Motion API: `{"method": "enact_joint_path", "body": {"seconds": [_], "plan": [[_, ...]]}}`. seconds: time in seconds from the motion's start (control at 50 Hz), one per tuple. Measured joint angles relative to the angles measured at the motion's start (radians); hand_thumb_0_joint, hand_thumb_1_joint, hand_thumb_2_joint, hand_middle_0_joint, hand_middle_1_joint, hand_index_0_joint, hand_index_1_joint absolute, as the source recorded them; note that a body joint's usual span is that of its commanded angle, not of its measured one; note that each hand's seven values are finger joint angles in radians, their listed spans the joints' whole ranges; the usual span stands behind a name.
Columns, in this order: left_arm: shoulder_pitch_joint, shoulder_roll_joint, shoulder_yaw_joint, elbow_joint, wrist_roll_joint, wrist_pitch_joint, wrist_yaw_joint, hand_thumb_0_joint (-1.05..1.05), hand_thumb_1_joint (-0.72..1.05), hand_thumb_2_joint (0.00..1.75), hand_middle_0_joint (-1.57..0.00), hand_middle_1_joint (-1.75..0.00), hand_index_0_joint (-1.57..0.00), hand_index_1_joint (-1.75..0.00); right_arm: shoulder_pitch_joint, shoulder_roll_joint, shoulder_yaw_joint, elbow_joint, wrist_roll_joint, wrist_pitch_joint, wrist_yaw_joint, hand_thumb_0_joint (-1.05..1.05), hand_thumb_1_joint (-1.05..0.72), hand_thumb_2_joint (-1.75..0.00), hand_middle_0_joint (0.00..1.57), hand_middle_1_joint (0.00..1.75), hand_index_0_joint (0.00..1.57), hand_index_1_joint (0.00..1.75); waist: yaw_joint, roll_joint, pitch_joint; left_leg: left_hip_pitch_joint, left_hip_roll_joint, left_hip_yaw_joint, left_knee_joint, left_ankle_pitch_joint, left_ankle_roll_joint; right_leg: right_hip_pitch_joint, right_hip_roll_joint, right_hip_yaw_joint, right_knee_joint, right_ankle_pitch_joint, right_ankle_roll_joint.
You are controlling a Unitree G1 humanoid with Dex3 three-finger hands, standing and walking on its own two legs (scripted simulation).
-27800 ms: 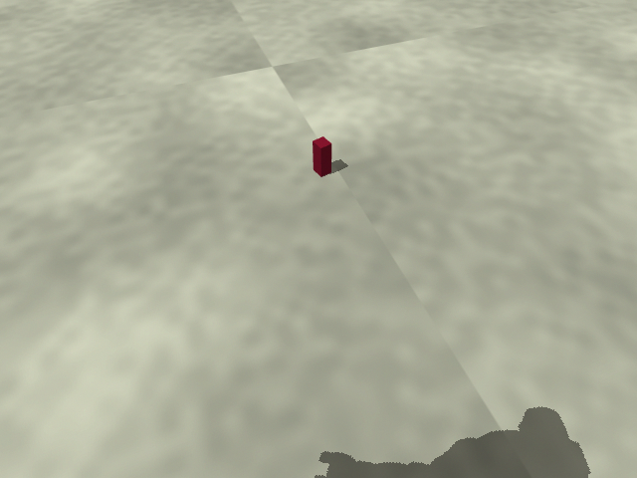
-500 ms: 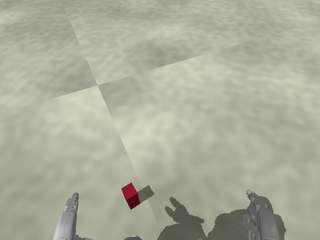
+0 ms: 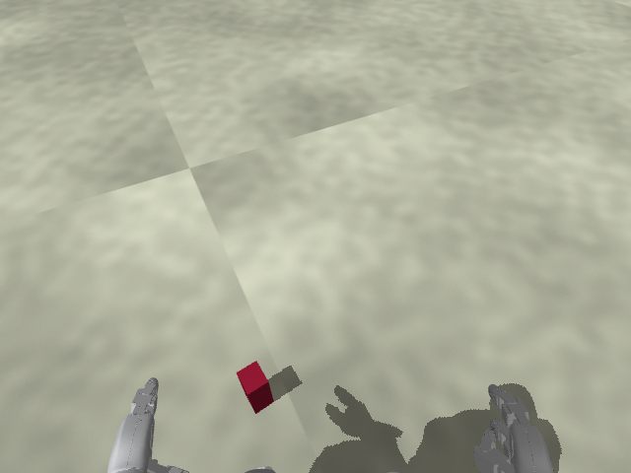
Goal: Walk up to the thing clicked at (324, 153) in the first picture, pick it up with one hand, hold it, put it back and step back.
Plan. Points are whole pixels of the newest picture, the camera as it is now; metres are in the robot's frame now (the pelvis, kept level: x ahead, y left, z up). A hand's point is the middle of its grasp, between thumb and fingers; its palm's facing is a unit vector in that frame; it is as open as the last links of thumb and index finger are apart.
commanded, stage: home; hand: left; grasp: from the side
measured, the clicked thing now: (256, 388) +0.43 +0.19 -0.64
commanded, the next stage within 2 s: stand in 1.00 s
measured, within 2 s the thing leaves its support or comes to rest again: neither
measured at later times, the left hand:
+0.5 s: hand (187, 454) +0.16 +0.18 -0.06, palm faces +0.10 -0.96 -0.28, open 17.6 cm
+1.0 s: hand (187, 457) +0.16 +0.18 -0.06, palm faces +0.10 -0.96 -0.28, open 17.7 cm
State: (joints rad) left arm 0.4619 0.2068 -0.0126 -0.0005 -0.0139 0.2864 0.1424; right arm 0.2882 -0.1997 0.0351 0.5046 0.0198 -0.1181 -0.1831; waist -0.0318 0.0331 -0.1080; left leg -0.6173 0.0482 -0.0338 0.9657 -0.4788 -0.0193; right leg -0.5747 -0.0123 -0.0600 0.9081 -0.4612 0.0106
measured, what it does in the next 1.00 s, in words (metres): stands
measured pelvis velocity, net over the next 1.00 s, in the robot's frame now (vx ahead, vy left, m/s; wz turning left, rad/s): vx -0.01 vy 0.00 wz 0.00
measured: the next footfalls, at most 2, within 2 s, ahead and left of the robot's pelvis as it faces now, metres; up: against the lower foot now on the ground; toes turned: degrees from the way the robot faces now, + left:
none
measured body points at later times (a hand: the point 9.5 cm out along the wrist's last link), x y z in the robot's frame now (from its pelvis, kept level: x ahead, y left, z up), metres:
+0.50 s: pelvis +0.00 +0.00 +0.00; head +0.01 +0.00 +0.45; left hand +0.16 +0.23 -0.04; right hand +0.16 -0.24 -0.07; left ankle +0.01 +0.13 -0.69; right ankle +0.00 -0.13 -0.69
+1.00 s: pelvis -0.01 +0.00 +0.00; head +0.01 +0.00 +0.45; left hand +0.15 +0.22 -0.04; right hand +0.15 -0.24 -0.07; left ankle +0.01 +0.13 -0.69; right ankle +0.00 -0.13 -0.69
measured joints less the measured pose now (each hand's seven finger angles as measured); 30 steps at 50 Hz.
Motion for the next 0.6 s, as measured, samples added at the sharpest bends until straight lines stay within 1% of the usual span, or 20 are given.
{"method": "enact_joint_path", "body": {"seconds": [0.6], "plan": [[-0.013,-0.007,0.002,0.019,0.003,-0.003,-0.005,-0.01,-0.58,0.03,-0.05,-0.05,-0.05,-0.05,-0.013,-0.001,-0.002,0.013,-0.005,-0.014,-0.005,0.02,-0.90,-0.90,0.21,0.30,0.20,0.30,0.005,-0.002,0.006,0.014,0.000,-0.002,-0.013,0.013,-0.006,0.010,0.001,-0.001,-0.004,0.007,-0.006]]}}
